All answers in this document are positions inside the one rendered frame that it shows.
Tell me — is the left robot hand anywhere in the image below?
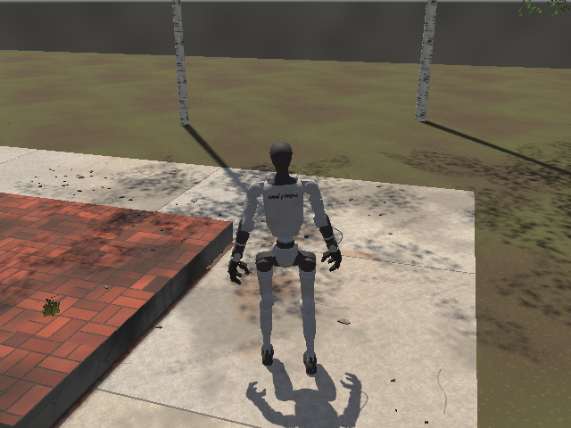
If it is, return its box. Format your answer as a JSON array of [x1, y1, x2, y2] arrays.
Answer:
[[228, 259, 249, 284]]

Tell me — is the right robot upper arm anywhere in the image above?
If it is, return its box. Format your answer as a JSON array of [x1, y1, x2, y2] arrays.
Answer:
[[301, 179, 328, 227]]

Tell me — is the robot left forearm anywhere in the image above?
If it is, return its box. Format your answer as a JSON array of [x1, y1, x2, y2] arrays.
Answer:
[[230, 219, 250, 262]]

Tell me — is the left robot upper arm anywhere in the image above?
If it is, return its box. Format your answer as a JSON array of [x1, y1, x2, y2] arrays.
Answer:
[[240, 181, 264, 233]]

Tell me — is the robot torso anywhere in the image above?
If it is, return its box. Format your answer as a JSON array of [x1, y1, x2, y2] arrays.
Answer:
[[262, 176, 304, 268]]

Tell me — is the right robot hand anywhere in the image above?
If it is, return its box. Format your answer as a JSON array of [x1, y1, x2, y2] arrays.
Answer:
[[321, 249, 342, 272]]

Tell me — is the robot head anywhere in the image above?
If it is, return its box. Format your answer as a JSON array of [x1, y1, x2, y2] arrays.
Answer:
[[267, 142, 298, 185]]

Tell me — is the robot right forearm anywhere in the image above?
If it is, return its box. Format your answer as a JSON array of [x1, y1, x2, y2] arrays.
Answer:
[[319, 213, 339, 252]]

